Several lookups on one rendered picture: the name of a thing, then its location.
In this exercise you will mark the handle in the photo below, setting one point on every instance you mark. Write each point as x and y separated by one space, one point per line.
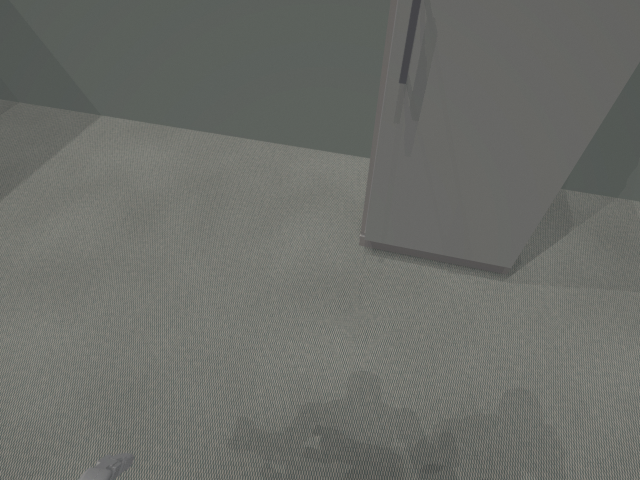
409 40

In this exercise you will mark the left robot hand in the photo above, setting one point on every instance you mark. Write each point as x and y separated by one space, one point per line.
109 467

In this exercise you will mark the fridge door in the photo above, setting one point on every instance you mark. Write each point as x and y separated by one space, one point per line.
501 100

